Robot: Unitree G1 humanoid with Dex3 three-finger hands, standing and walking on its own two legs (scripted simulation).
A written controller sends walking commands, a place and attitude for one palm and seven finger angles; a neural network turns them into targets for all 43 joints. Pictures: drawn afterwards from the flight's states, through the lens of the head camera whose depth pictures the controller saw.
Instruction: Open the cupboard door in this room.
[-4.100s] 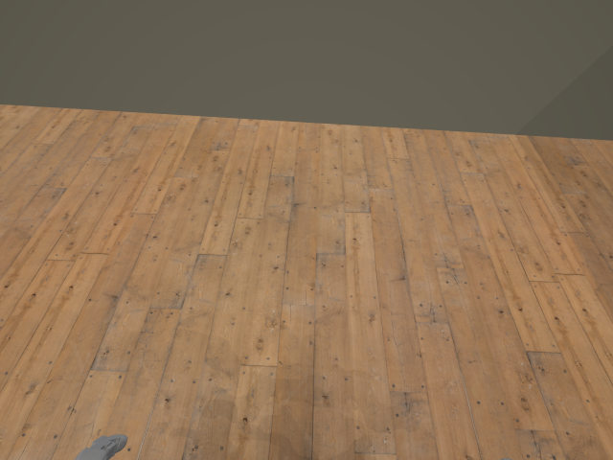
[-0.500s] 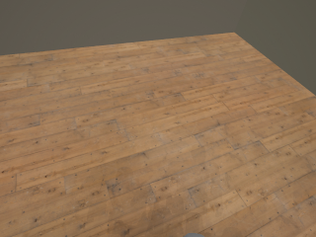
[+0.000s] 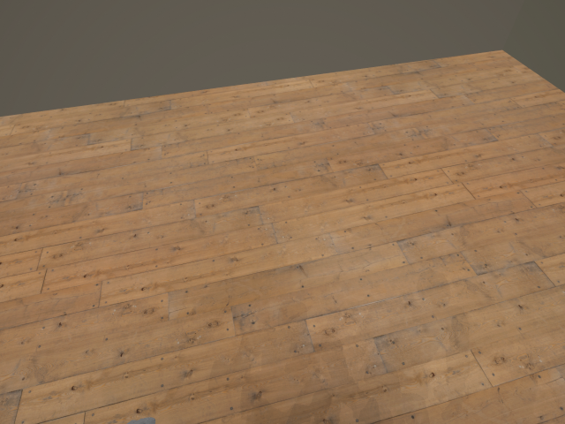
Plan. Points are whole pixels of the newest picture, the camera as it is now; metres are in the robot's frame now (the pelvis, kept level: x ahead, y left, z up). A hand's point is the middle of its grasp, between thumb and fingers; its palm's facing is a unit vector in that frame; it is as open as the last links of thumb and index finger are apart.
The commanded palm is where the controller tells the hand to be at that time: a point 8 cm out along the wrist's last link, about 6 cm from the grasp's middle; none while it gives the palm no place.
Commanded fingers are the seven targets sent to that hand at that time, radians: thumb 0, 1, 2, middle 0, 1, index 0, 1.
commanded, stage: turn or walk to find it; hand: left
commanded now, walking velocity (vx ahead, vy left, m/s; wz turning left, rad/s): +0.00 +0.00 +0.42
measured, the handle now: out of the picture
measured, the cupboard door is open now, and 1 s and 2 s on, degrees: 0 0 0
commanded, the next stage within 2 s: none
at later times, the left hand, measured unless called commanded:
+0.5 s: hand out of the picture -0.09 +0.24 -0.19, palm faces +0.31 -0.93 -0.22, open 7.4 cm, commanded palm none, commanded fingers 0.00 0.90 0.90 -0.20 -0.30 -0.20 -0.30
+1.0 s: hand out of the picture -0.01 +0.25 -0.14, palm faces +0.41 -0.88 -0.26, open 7.4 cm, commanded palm none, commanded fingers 0.00 0.90 0.90 -0.20 -0.30 -0.20 -0.30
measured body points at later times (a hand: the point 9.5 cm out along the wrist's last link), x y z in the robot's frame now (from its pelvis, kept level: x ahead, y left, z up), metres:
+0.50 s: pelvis -0.03 +0.04 -0.01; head +0.00 +0.08 +0.44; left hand -0.10 +0.29 -0.17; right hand +0.15 -0.17 -0.13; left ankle -0.07 +0.13 -0.74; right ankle -0.02 -0.10 -0.71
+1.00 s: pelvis -0.05 +0.01 +0.00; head -0.03 +0.01 +0.45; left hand -0.03 +0.29 -0.12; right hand +0.04 -0.21 -0.16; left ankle -0.07 +0.13 -0.74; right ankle -0.01 -0.09 -0.73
